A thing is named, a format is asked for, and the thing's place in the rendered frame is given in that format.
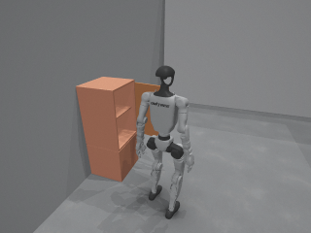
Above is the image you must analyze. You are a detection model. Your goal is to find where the cupboard door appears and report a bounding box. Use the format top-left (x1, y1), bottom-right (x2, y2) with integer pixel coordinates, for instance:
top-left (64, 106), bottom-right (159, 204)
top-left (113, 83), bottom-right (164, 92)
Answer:
top-left (134, 83), bottom-right (169, 136)

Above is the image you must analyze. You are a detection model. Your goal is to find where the right robot hand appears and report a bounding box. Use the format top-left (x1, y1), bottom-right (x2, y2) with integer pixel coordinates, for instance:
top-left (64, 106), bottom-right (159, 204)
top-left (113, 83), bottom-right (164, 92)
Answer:
top-left (183, 154), bottom-right (194, 172)

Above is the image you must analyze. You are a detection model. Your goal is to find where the left robot forearm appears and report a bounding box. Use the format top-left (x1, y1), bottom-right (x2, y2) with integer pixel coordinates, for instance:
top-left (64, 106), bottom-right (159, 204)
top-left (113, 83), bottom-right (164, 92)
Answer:
top-left (136, 121), bottom-right (145, 144)

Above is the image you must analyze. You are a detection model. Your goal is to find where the robot right upper arm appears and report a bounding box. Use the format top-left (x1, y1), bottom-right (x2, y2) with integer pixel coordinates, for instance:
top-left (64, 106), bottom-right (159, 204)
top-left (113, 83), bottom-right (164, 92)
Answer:
top-left (175, 95), bottom-right (190, 134)

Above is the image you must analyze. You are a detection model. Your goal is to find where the right robot forearm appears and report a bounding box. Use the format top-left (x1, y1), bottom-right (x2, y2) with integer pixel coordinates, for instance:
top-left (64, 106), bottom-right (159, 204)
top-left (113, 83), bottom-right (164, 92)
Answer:
top-left (180, 125), bottom-right (192, 156)

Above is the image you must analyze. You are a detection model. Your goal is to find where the left robot hand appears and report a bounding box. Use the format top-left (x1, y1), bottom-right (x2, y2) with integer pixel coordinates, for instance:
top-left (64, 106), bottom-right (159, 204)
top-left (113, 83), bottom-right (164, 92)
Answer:
top-left (135, 142), bottom-right (146, 158)

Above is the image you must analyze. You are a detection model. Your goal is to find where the right robot shin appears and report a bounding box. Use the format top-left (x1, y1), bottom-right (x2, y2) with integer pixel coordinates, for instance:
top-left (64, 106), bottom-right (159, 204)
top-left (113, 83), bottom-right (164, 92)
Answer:
top-left (168, 176), bottom-right (183, 212)

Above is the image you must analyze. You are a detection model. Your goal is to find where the left robot shin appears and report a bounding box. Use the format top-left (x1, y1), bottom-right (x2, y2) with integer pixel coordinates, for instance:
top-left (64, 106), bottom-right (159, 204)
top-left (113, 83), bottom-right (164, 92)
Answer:
top-left (151, 161), bottom-right (161, 193)

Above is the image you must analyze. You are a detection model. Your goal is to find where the robot shin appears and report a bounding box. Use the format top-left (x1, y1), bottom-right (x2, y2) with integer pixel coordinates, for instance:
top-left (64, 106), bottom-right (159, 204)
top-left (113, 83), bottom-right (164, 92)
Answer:
top-left (168, 176), bottom-right (183, 212)
top-left (151, 161), bottom-right (161, 193)

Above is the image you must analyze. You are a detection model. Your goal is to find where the robot left upper arm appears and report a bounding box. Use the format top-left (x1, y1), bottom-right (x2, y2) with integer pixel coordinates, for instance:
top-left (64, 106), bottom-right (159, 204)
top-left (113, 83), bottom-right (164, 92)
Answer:
top-left (137, 91), bottom-right (153, 124)

